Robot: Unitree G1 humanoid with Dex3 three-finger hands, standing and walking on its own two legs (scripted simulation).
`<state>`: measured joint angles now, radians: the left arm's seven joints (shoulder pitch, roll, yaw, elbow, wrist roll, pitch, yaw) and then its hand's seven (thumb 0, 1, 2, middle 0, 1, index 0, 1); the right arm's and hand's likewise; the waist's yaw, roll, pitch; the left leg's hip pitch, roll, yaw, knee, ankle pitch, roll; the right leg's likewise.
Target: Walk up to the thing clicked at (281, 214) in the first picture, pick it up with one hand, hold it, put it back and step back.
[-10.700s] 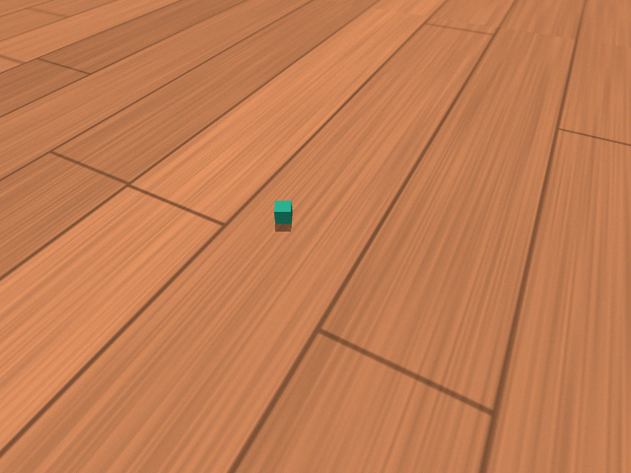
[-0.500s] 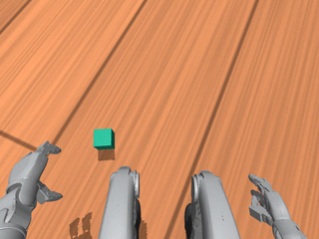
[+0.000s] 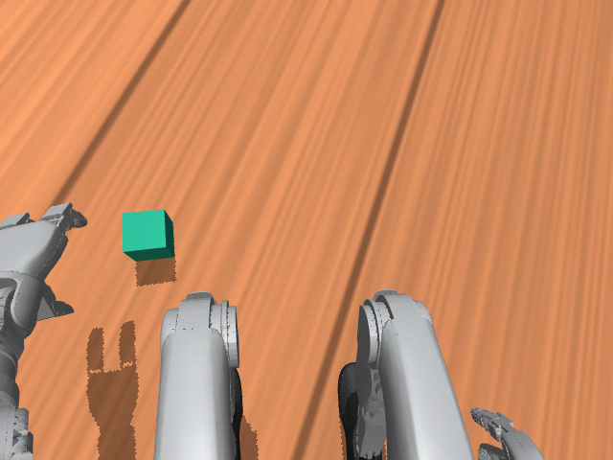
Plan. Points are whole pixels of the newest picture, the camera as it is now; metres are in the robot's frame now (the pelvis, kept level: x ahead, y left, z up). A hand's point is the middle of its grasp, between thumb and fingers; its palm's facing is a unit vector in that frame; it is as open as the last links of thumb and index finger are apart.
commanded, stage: rise first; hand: left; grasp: from above
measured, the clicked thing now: (149, 236) +0.47 +0.30 -0.34
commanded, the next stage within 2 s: approach in 1.00 s
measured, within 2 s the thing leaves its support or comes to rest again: neither
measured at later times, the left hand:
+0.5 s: hand (74, 261) +0.38 +0.36 -0.19, palm faces -0.45 -0.09 -0.89, open 12.6 cm
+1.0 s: hand (85, 254) +0.40 +0.35 -0.20, palm faces -0.44 -0.10 -0.89, open 12.8 cm
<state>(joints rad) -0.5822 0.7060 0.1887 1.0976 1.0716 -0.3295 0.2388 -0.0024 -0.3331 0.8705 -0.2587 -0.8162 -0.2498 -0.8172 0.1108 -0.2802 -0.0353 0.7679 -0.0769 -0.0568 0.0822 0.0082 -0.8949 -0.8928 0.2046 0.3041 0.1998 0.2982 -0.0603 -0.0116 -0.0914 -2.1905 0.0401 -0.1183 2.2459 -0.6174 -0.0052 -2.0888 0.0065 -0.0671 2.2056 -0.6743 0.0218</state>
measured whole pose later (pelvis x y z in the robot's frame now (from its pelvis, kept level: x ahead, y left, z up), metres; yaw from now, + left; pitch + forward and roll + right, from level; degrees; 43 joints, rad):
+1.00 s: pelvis +0.02 +0.00 -0.04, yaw -2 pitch +33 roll -7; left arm -0.73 0.75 0.20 1.32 1.26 -0.32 0.41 0.00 -0.29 0.79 -0.28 -0.84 -0.29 -0.82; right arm 0.07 -0.26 -0.01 0.80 -0.15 -0.03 0.13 0.00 -0.91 -0.90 0.20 0.30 0.20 0.30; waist -0.11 -0.04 -0.07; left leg -2.31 0.04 -0.14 2.40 -0.67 -0.01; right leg -2.20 0.02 -0.08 2.34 -0.72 0.03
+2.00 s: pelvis +0.01 +0.00 -0.05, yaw -3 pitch +31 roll -8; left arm -0.68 0.76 0.18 1.19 1.17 -0.32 0.34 0.00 -0.41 0.87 -0.19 -0.96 -0.20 -0.93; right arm 0.13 -0.28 0.04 0.76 -0.15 -0.02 0.14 0.00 -0.91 -0.89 0.21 0.30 0.20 0.30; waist -0.14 -0.05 0.02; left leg -2.32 0.04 -0.18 2.44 -0.67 -0.02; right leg -2.21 0.03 -0.10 2.37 -0.71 0.03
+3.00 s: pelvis +0.01 +0.00 -0.07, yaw -6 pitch +29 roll -10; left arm -0.98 0.91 0.13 1.65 1.33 -0.29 0.54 0.00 -0.54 1.01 -0.08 -0.98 -0.07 -0.98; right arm 0.07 -0.30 0.16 0.74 -0.24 -0.12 0.16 0.00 -0.89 -0.89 0.20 0.30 0.20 0.30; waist -0.28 -0.11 0.06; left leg -2.37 0.04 -0.22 2.51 -0.67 -0.02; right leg -2.24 0.05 -0.13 2.41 -0.70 0.04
